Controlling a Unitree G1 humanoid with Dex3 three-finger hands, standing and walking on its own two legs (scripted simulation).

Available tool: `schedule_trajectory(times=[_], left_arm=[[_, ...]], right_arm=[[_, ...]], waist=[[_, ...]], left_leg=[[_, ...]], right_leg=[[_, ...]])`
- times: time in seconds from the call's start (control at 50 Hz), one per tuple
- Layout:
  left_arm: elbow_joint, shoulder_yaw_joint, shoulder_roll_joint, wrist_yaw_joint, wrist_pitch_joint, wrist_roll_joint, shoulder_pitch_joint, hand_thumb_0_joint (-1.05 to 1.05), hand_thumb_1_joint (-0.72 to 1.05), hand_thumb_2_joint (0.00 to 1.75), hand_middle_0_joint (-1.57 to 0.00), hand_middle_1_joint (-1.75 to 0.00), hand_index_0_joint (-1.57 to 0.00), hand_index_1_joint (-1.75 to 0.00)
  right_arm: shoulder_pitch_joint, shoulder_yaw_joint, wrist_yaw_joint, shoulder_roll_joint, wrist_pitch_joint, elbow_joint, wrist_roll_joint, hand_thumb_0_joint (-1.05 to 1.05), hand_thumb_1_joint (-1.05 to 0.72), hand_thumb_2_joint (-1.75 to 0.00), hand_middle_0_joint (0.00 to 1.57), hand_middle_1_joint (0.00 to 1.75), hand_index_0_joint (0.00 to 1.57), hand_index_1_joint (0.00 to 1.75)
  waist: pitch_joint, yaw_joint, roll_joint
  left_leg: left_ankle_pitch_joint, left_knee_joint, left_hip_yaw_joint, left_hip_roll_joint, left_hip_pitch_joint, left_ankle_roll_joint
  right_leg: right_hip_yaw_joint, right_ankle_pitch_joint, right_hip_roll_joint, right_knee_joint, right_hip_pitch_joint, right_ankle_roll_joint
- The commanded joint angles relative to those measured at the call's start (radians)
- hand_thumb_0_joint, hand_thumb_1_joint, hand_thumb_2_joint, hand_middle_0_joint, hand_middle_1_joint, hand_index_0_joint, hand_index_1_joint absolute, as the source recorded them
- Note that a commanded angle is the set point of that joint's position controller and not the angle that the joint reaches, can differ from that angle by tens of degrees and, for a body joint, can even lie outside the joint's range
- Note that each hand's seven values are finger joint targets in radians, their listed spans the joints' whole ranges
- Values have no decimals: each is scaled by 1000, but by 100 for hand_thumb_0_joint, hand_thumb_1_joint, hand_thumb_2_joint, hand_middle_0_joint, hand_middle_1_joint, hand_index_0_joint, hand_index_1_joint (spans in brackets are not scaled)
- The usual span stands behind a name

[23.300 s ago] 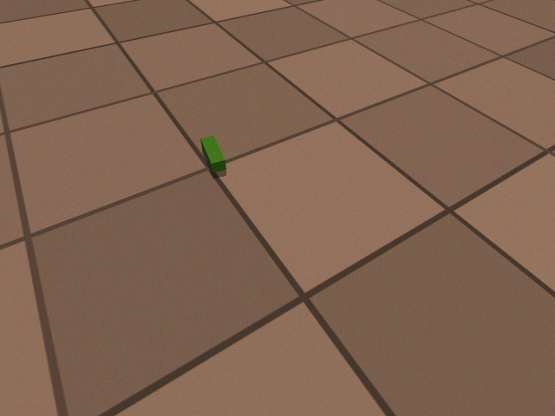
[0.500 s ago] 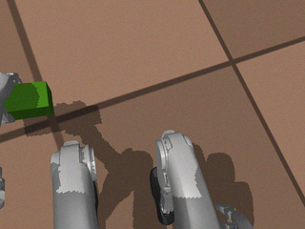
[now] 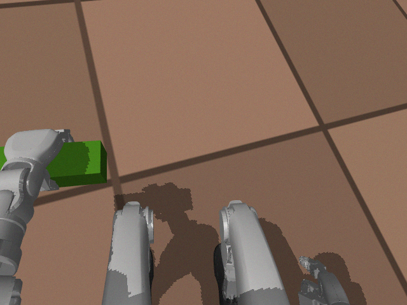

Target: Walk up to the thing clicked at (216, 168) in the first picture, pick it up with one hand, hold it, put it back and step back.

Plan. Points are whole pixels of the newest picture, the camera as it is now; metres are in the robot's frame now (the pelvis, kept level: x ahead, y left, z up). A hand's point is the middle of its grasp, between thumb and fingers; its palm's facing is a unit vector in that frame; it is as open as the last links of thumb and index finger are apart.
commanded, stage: lift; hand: left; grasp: from above
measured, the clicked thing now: (49, 166) +0.39 +0.31 -0.13
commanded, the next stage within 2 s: hold in 1.00 s
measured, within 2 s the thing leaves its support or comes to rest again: neither
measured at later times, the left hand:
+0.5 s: hand (11, 149) +0.34 +0.26 +0.09, palm faces -0.46 -0.12 -0.88, open 10.4 cm
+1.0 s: hand out of the picture +0.37 +0.24 +0.18, palm faces -0.45 -0.12 -0.88, open 10.4 cm
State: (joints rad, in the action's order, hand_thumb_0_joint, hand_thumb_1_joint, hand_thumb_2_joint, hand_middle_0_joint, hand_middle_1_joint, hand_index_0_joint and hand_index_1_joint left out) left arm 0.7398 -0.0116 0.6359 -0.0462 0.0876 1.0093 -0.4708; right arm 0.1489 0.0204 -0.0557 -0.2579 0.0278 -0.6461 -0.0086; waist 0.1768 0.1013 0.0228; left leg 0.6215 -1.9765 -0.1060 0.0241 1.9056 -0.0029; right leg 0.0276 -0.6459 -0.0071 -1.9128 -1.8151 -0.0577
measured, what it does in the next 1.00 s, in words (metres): rises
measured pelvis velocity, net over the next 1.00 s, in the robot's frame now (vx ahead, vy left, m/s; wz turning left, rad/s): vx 0.07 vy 0.00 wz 0.05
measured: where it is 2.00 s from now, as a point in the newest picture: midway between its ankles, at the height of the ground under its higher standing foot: (185, 292)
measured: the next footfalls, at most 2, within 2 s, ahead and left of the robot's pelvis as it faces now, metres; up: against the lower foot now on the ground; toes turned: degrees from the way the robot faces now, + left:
none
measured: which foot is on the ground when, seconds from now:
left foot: down 0.00-1.00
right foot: down 0.00-1.00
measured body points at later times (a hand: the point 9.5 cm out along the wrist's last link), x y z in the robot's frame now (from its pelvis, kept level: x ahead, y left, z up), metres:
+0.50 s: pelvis +0.03 +0.00 +0.17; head +0.11 +0.01 +0.61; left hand +0.36 +0.26 +0.14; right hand +0.15 -0.26 +0.06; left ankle +0.09 +0.12 -0.43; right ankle +0.10 -0.15 -0.43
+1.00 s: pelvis +0.07 +0.00 +0.26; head +0.12 +0.00 +0.71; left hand +0.39 +0.24 +0.23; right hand +0.17 -0.26 +0.14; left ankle +0.09 +0.12 -0.43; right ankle +0.10 -0.15 -0.43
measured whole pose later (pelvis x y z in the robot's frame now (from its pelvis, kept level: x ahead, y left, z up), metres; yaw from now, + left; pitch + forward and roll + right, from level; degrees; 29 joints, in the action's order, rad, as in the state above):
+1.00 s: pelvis +0.07 +0.00 +0.26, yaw +3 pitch +10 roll -1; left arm 0.80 0.18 0.39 -0.11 -0.06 0.98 -0.30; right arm 0.26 0.03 0.04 -0.24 -0.03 -0.75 0.03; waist 0.09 0.06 0.02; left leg 0.39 -0.88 0.01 0.04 0.67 -0.01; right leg -0.03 -0.39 0.01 -0.85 -0.64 -0.04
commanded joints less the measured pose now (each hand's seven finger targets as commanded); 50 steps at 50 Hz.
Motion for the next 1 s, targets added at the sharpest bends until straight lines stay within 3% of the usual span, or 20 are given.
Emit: schedule_trajectory(times=[0.0, 0.02, 0.06, 0.12, 0.18, 0.22, 0.3, 0.34, 0.4, 0.46, 0.5, 0.54, 0.6, 0.74, 0.76, 0.86, 0.9, 0.98], left_arm=[[-321, -103, 296, -41, -16, -28, -288, 0, 71, 95, -97, -86, -101, -83], [-302, -81, 255, -37, -22, -26, -248, 0, 72, 96, -98, -86, -102, -83], [-342, -70, 233, -37, -28, -30, -242, 0, 72, 97, -98, -87, -101, -84], [-387, -78, 236, -44, -41, -41, -196, 0, 72, 93, -97, -86, -101, -82], [-404, -61, 201, -53, -54, -38, -172, 0, 72, 97, -99, -87, -102, -84], [-387, -63, 193, -62, -67, -35, -140, 0, 73, 98, -100, -87, -103, -84], [-343, -18, 129, -71, -86, -37, -147, 0, 73, 99, -100, -87, -102, -85], [-303, 8, 98, -71, -92, -32, -138, 0, 72, 97, -98, -88, -101, -85], [-276, 11, 96, -72, -93, -29, -127, 0, 71, 94, -96, -89, -100, -85], [-236, 45, 45, -71, -93, -30, -121, 0, 70, 94, -96, -88, -100, -84], [-227, 23, 65, -79, -92, -24, -112, 0, 70, 91, -95, -87, -99, -83], [-231, 55, 29, -84, -91, -20, -122, 0, 67, 92, -95, -86, -99, -83], [-229, 39, 48, -107, -90, -16, -146, 0, 71, 91, -98, -85, -101, -82], [-230, 60, 22, -139, -117, -3, -165, 0, 69, 93, -99, -84, -101, -82], [-221, 78, 3, -140, -121, -6, -194, 0, 69, 94, -99, -84, -101, -82], [-159, 87, -13, -136, -144, -22, -149, 0, 67, 95, -99, -81, -100, -80], [-150, 108, -42, -125, -146, -23, -150, 0, 66, 95, -99, -82, -100, -80], [-137, 102, -39, -113, -139, -24, -132, 0, 70, 96, -100, -84, -102, -82]], right_arm=[[110, 70, 35, -207, -19, 73, 13, 0, -89, -89, 20, 30, 20, 30], [110, 68, 40, -196, -19, 66, 13, 0, -89, -89, 20, 30, 20, 30], [103, 65, 50, -190, -22, 70, 19, 0, -89, -89, 20, 30, 20, 30], [88, 60, 65, -184, -26, 77, 27, 0, -88, -89, 20, 30, 20, 30], [78, 57, 80, -171, -31, 74, 33, 0, -89, -89, 20, 30, 20, 30], [74, 55, 88, -166, -35, 65, 36, 0, -89, -89, 20, 30, 20, 30], [83, 52, 99, -154, -47, 45, 42, 0, -89, -89, 20, 30, 20, 30], [84, 49, 102, -148, -56, 37, 45, 0, -89, -89, 20, 30, 20, 30], [86, 51, 106, -143, -68, 38, 47, 0, -89, -89, 20, 30, 20, 30], [89, 51, 109, -136, -82, 28, 49, 0, -89, -89, 20, 30, 20, 30], [91, 56, 113, -139, -90, 26, 50, 0, -89, -89, 20, 30, 20, 30], [100, 50, 115, -130, -97, 21, 48, 0, -89, -90, 20, 30, 20, 30], [103, 52, 118, -131, -106, 13, 48, 0, -89, -90, 20, 30, 20, 30], [127, 57, 114, -136, -107, -10, 40, 0, -89, -89, 20, 30, 20, 30], [122, 56, 112, -135, -107, -11, 39, 0, -89, -89, 20, 30, 20, 30], [114, 57, 107, -134, -99, -6, 41, 0, -89, -89, 20, 30, 20, 30], [115, 57, 104, -130, -98, -7, 41, 0, -89, -89, 20, 30, 20, 30], [116, 63, 102, -131, -95, -2, 42, 0, -89, -89, 20, 30, 20, 30]], waist=[[613, -18, 229], [572, -17, 228], [568, -21, 224], [550, -29, 212], [512, -26, 196], [471, -33, 175], [381, -11, 130], [355, -13, 105], [324, -28, 84], [291, -25, 78], [304, -42, 82], [284, -34, 77], [256, -36, 76], [274, -46, 82], [271, -36, 95], [216, -52, 55], [201, -47, 46], [191, -55, 41]], left_leg=[[-77, 404, 26, 0, -662, 21], [-84, 422, 33, -1, -669, 21], [-81, 475, 30, 1, -722, 18], [-51, 556, 34, -1, -786, 17], [-48, 626, 44, -3, -858, 14], [-63, 666, 49, -3, -898, 13], [-92, 745, 55, -1, -951, 12], [-107, 782, 63, -6, -982, 13], [-121, 837, 78, -15, -1012, 14], [-128, 900, 79, -15, -1070, 10], [-156, 936, 84, -19, -1116, 8], [-178, 971, 89, -22, -1145, 7], [-182, 1017, 100, -26, -1185, 7], [-345, 1120, 98, -19, -1364, -4], [-349, 1135, 97, -18, -1389, -6], [-387, 1202, 105, -24, -1434, -4], [-401, 1225, 104, -25, -1453, -5], [-446, 1260, 109, -26, -1496, -6]], right_leg=[[57, 144, -31, 301, 321, 79], [53, 147, -32, 325, 335, 78], [51, 149, -31, 364, 380, 78], [43, 130, -31, 446, 471, 74], [31, 125, -31, 526, 547, 75], [24, 130, -30, 574, 596, 74], [11, 148, -29, 681, 688, 73], [4, 161, -30, 732, 743, 74], [-11, 164, -32, 809, 831, 74], [-18, 172, -33, 866, 887, 75], [-21, 193, -36, 903, 941, 74], [-21, 218, -37, 935, 980, 74], [-27, 215, -38, 993, 1024, 70], [-23, 374, -33, 1072, 1142, 69], [-20, 375, -31, 1083, 1140, 69], [-26, 408, -27, 1165, 1229, 63], [-28, 420, -28, 1186, 1253, 61], [-30, 457, -27, 1225, 1295, 62]])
